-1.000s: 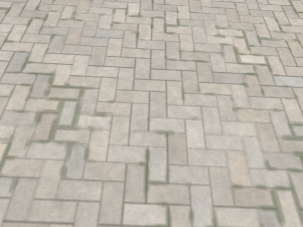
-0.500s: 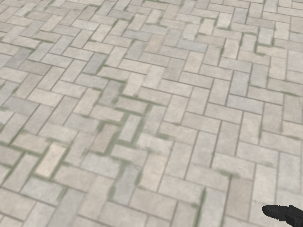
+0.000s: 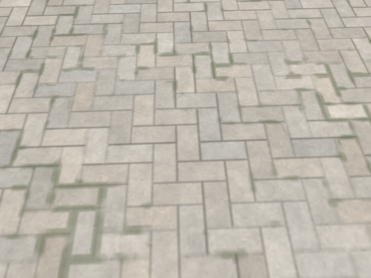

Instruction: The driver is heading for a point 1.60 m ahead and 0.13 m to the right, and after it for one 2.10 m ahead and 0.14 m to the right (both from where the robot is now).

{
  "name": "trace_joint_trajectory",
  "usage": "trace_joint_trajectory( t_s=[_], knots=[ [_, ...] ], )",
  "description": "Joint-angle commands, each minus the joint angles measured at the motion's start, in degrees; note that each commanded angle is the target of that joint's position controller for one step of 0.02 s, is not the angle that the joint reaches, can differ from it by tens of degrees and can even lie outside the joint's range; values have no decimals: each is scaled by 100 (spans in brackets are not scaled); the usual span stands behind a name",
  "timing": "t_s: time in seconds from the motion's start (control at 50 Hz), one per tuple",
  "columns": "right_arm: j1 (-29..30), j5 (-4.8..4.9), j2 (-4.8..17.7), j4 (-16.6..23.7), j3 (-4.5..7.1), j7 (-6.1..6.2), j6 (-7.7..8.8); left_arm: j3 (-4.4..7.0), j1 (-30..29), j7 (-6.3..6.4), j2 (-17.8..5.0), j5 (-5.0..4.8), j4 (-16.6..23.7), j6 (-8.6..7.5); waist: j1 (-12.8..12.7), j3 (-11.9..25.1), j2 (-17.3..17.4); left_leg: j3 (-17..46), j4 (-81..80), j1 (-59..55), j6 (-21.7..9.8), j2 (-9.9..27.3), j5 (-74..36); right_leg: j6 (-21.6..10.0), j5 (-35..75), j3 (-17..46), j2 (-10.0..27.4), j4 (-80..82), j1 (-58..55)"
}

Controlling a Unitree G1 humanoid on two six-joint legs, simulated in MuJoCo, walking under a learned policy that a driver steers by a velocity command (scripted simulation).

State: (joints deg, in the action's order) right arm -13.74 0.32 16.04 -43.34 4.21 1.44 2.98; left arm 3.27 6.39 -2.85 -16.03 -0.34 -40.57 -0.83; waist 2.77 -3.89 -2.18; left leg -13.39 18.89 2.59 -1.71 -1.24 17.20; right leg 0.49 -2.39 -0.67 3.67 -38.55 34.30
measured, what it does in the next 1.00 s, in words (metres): walks ahead, turning right: right foot, then left foot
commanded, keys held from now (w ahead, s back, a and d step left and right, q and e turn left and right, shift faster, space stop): e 0.42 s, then no key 0.58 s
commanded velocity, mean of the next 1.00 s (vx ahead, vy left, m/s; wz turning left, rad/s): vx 0.03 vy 0.00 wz -0.36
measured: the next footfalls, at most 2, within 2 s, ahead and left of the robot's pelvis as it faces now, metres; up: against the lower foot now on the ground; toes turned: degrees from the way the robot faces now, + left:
right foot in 0.06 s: +0.18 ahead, -0.10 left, +0.00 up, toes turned -4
left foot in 0.52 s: +0.21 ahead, +0.12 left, +0.00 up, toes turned -22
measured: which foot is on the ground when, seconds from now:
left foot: down 0.00-0.06, up 0.08-0.50, down 0.52-1.00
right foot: up 0.00-0.04, down 0.06-0.52, up 0.54-0.82, down 0.84-1.00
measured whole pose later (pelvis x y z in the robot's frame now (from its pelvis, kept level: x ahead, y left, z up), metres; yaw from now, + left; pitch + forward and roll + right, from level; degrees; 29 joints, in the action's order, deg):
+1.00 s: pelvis +0.11 +0.01 +0.00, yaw -21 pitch -1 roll +0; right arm -10.6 -1.0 14.1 -44.5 1.6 0.0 0.9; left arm 2.3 10.9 0.6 -13.3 0.9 -40.1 1.7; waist 1.2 -1.6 0.8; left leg 1.3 29.5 13.8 1.9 1.2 14.9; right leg 0.5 -18.1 3.7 -0.6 -30.2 11.3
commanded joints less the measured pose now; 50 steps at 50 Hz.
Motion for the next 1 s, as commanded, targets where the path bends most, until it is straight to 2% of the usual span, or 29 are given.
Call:
trace_joint_trajectory(
  t_s=[0.02,0.04,0.06,0.08,0.1,0.12,0.14,0.16,0.18,0.2,0.24,0.32,0.38,0.44,0.5,0.52,0.54,0.56,0.58,0.6,0.64,0.72,0.78,0.82,0.84,0.86,0.88,0.9,1.0],
  knots=[
    [366,151,1059,410,304,77,-72,222,182,-94,-609,19,502,-10,-318,527,675,448,556,-178,-661,1751,-4535,-268,-593,-219,-174,238,-589],
    [429,190,1043,434,309,97,-114,296,513,-85,-716,15,466,-14,-505,691,638,344,1209,-132,-529,1618,-4775,-412,-548,-347,-374,559,-1054],
    [321,187,919,423,268,91,-130,425,1075,-10,-968,33,349,-39,-761,1014,330,184,2260,104,-258,1252,-4453,-627,333,-335,-594,1143,-1941],
    [71,-44,690,549,169,61,-88,584,1394,151,-1598,45,426,-29,-772,1477,-733,118,3964,1398,195,770,-1995,-1118,3288,1184,463,1086,-3306],
    [-452,-230,331,682,16,-17,-67,576,1080,184,-1955,176,619,-48,-215,2291,-1459,944,5764,3162,547,-314,2532,-2521,4107,3653,1805,1103,-4643],
    [-60,-91,777,563,91,-94,-65,468,1026,137,-1474,106,749,-40,-670,2674,-468,1935,6076,3349,465,-80,2232,-2455,2973,3470,1650,1477,-4497],
    [316,51,853,670,109,-102,-99,394,697,128,-1255,45,775,-56,-577,2006,-254,1900,5909,3592,380,87,1747,-2163,2144,2864,1437,1621,-3926],
    [428,-15,791,627,111,-33,-145,347,471,153,-1044,-68,765,-24,-434,1486,187,1857,5466,3628,390,281,1371,-1813,1308,2487,1131,1752,-3317],
    [498,-84,827,629,136,36,-211,302,253,199,-917,-110,797,30,-317,1147,120,1854,5023,3455,425,382,1086,-1624,795,2248,932,1884,-2699],
    [448,-85,816,629,147,48,-270,300,137,236,-935,-34,844,68,-184,1049,-116,1810,4826,3066,450,354,857,-1545,572,2114,731,2009,-2188],
    [292,-91,660,569,113,65,-294,340,60,296,-1014,63,892,100,-115,1091,-325,1729,4355,2767,549,219,662,-1523,741,1955,547,2046,-1899],
    [479,-83,509,566,44,93,-278,402,172,441,-1125,11,886,170,-247,1273,-378,1833,3382,2607,692,138,297,-1434,126,2054,417,1938,-1945],
    [624,-39,542,601,54,56,-252,409,119,456,-1120,22,943,241,-342,1181,-574,1873,2798,2375,674,62,162,-1324,-804,2345,338,1961,-1800],
    [585,-9,596,614,81,-15,-168,392,143,420,-1072,22,968,293,-395,1173,-734,1852,2172,2136,563,9,255,-1252,-791,2670,391,1781,-1996],
    [210,-50,566,507,104,-121,-86,297,143,432,-874,-40,960,353,-183,1152,-694,1658,601,1162,279,91,-634,-922,-528,2566,155,1283,-1805],
    [172,-169,878,562,166,-113,-84,222,391,437,-640,-5,932,347,-286,1120,-84,2402,145,735,-18,920,-842,-579,-1281,2176,-207,669,-1374],
    [410,-296,1390,575,264,-90,-139,205,503,423,-534,-9,1060,289,-632,751,1571,3659,-152,748,-799,1872,-1631,-230,-2602,1026,-1146,-177,-427],
    [461,-370,1087,674,213,-83,-118,319,296,430,-954,84,1063,203,-345,749,1747,4337,-288,1085,-1436,2396,-1868,41,-3308,998,-990,-1451,-370],
    [574,-294,947,729,168,-55,-104,422,319,421,-1187,27,953,193,-346,704,1304,4010,-181,1062,-1427,2210,-1957,124,-3111,1120,-955,-2213,-295],
    [724,-186,861,724,145,-36,-104,429,454,432,-1101,1,794,235,-437,654,1011,3500,-19,980,-1178,1870,-2035,221,-2855,1110,-937,-2524,-252],
    [742,-45,654,680,63,-23,-111,337,517,457,-750,18,681,318,-410,628,923,2976,175,733,-984,1560,-2533,386,-2515,1116,-884,-2668,-205],
    [630,-77,575,568,30,-37,-224,100,143,404,-221,-2,766,313,-227,822,1321,2306,346,499,-880,1149,-2952,528,-2392,413,-521,-738,-1119],
    [395,-14,766,468,67,-56,-297,136,210,375,-353,-67,671,305,-163,849,1434,2471,504,414,-925,1223,-2910,442,-1717,148,-528,846,-1821],
    [177,41,645,369,10,-82,-235,143,372,378,-474,10,557,295,-220,796,1172,2466,513,800,-573,1123,-2482,172,-383,350,-402,2054,-2710],
    [100,-71,550,370,-42,-121,-145,178,430,423,-755,65,614,298,-140,985,658,2281,685,1176,-251,967,-1970,-16,707,830,89,1799,-3292],
    [-81,-167,396,369,-86,-172,-49,230,328,435,-1000,123,525,309,157,1034,-307,1750,664,1284,73,492,-1056,-359,807,1009,306,1308,-3121],
    [213,-221,442,332,-107,-178,-25,163,249,377,-604,125,545,288,-77,1012,-354,1593,704,943,304,395,-703,-505,64,982,228,1356,-2676],
    [465,-200,523,331,-85,-183,-34,103,225,345,-411,156,524,256,-176,813,-211,1558,758,953,378,355,-741,-433,-358,945,125,1420,-2503],
    [452,-122,429,216,-91,-97,-154,58,358,372,-385,126,369,123,-178,419,-191,1559,826,902,305,365,-987,-233,-534,873,-8,1447,-2060]
  ],
)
